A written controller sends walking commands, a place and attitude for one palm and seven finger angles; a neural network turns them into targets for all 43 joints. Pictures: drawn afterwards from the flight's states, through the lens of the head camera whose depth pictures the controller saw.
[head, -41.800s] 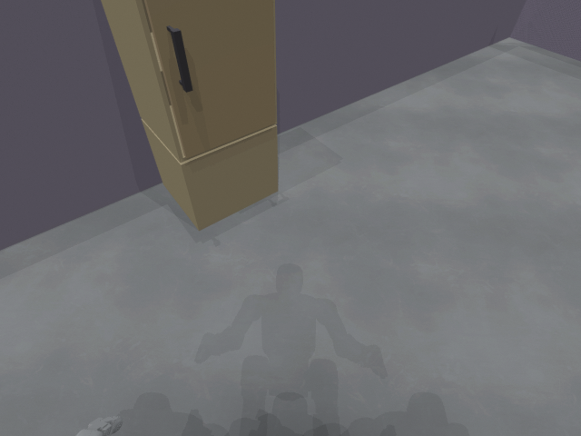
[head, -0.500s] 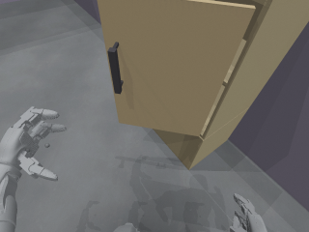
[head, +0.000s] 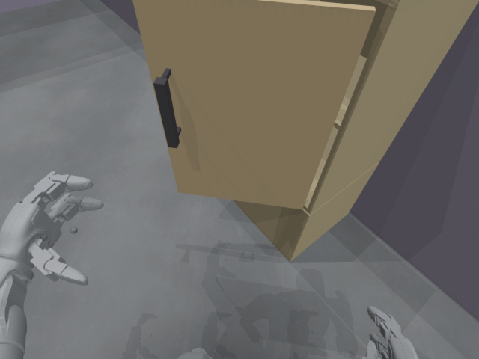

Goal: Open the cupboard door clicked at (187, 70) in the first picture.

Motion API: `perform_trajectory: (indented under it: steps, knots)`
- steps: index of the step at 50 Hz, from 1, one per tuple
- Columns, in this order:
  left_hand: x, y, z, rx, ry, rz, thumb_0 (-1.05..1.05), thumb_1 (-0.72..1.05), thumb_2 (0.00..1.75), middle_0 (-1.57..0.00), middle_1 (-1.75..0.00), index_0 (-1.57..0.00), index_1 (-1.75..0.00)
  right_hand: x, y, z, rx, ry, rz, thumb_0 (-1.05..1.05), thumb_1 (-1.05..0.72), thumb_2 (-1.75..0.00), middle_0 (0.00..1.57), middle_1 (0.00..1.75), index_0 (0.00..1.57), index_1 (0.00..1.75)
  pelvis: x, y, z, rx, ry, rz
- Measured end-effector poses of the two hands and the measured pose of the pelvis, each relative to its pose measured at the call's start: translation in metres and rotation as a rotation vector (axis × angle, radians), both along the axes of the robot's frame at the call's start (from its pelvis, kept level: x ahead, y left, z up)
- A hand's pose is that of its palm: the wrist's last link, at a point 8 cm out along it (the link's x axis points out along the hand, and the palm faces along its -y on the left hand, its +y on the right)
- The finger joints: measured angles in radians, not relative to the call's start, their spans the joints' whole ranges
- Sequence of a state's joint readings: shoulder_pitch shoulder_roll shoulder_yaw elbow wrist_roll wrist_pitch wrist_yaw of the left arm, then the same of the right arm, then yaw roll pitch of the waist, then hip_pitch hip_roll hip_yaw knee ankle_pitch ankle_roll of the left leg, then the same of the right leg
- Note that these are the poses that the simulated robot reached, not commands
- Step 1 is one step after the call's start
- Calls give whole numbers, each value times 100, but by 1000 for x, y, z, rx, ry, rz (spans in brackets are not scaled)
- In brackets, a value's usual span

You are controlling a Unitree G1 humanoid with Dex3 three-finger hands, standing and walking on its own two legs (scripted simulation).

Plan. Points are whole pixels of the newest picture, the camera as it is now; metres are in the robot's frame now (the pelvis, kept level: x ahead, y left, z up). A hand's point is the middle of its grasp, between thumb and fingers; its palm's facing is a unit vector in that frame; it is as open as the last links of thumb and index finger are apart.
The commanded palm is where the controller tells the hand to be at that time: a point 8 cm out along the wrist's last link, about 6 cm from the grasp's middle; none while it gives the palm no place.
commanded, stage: raise the hand with hooked fingers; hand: left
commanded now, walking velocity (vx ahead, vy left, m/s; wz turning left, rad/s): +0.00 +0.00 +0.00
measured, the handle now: (170, 110) +0.60 +0.19 +0.05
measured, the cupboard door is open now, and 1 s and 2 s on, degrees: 43 43 43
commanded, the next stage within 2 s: move the hooked fingers beside the handle in 0.04 s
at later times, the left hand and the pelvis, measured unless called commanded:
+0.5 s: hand (98, 194) +0.35 +0.25 +0.08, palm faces -0.12 -0.99 -0.02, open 14.0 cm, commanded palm +0.33 +0.31 +0.08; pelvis +0.00 +0.00 +0.00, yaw +0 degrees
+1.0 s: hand (115, 160) +0.43 +0.25 +0.08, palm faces -0.11 -0.99 +0.00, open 14.0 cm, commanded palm +0.41 +0.31 +0.07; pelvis +0.00 +0.00 -0.01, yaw -1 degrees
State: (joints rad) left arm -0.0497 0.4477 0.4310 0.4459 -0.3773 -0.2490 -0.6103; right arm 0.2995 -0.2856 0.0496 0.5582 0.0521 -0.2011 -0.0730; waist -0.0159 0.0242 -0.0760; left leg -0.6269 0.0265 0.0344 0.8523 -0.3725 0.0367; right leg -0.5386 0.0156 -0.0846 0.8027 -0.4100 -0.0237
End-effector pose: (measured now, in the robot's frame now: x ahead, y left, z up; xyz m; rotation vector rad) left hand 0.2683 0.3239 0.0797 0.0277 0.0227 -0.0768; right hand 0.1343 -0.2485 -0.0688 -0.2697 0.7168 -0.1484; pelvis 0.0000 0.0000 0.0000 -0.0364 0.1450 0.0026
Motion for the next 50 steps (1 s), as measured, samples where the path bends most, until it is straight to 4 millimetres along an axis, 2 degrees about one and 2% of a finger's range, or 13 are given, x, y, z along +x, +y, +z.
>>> perform_trajectory:
  steps: [12, 19, 26, 39, 50]
  knots:
    - [6, -4, 0, -8, -1, -2, -1, -50, 30, -30, -120, -30, -120, 8, 0, -2, -1, -11, 17, 1, -90, -90, 20, 31, 20, 30, -1, -2, -1, 1, 2, 7]
    - [38, -6, -4, -18, 8, -7, -1, -50, 30, -30, -120, -30, -120, 0, -6, -9, -24, 42, 4, 1, -90, -90, 21, 31, 20, 30, -3, -5, -4, 1, 22, 12]
    - [70, -16, 3, -14, -12, -42, -1, -50, 30, -30, -120, -30, -120, -20, -14, -14, -24, 105, -48, 1, -90, -90, 21, 30, 20, 30, 2, -4, -4, 4, 42, -3]
    - [98, -12, -3, -14, 1, -4, -1, -50, 30, -30, -120, -30, -120, -50, -22, -25, -26, 240, -99, 1, -90, -90, 20, 30, 20, 30, 6, -4, -7, 5, 74, -12]
    - [143, -19, 0, -24, 0, -34, -1, -50, 30, -30, -120, -30, -120, -69, -25, -32, -45, 321, -138, 1, -90, -90, 20, 30, 20, 30, 3, -3, -13, -2, 112, -15]
